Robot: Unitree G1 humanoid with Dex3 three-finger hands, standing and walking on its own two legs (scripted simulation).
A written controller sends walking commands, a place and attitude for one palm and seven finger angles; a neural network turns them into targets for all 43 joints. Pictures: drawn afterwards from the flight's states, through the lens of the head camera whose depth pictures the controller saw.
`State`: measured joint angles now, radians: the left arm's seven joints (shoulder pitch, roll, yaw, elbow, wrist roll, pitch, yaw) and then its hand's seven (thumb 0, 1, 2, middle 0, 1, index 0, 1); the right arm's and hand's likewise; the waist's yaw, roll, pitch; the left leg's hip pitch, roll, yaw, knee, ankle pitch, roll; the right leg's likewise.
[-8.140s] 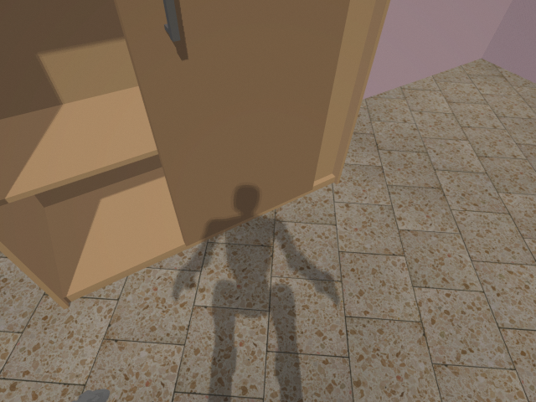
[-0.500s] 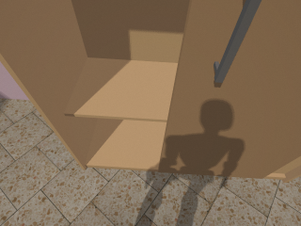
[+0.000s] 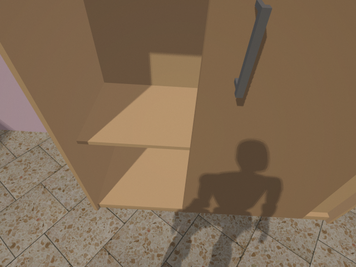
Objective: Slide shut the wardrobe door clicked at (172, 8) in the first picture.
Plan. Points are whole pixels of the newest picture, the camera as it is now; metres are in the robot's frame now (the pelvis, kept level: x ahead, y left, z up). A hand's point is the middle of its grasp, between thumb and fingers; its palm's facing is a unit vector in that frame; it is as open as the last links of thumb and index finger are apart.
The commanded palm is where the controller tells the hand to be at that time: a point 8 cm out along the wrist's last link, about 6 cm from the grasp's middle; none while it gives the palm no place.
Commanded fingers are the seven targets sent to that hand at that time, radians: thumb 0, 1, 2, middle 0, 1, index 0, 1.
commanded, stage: come to a stop and stand still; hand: right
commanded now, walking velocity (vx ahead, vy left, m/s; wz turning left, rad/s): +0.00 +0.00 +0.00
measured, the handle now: (248, 53) +0.51 -0.12 +0.25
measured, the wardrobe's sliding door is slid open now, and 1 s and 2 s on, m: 0.49 0.49 0.49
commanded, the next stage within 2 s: look again from close up in 0.90 s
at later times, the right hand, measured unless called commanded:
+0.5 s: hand out of the picture +0.03 -0.16 -0.17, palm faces +0.03 +0.98 -0.19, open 7.3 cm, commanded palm none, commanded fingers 0.00 -0.90 -0.90 0.20 0.30 0.20 0.30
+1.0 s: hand out of the picture +0.04 -0.15 -0.17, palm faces +0.05 +0.98 -0.20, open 7.3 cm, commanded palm none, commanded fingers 0.00 -0.90 -0.90 0.20 0.30 0.20 0.30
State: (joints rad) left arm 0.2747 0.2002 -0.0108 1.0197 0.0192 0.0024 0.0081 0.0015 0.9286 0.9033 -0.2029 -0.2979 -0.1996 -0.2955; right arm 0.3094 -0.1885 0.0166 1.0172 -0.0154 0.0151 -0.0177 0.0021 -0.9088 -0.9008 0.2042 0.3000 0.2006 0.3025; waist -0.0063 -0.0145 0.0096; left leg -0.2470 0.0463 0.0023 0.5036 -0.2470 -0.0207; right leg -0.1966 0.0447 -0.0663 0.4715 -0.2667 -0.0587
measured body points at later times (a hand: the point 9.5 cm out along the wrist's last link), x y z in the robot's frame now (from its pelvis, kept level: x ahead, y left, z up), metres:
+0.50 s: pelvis +0.03 +0.01 +0.00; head +0.04 +0.02 +0.45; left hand +0.03 +0.22 -0.16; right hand +0.03 -0.21 -0.16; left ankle +0.02 +0.14 -0.74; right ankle -0.01 -0.08 -0.74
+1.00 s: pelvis +0.05 +0.03 +0.00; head +0.06 +0.03 +0.45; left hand +0.05 +0.24 -0.16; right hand +0.04 -0.20 -0.16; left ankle +0.02 +0.14 -0.74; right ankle -0.01 -0.08 -0.74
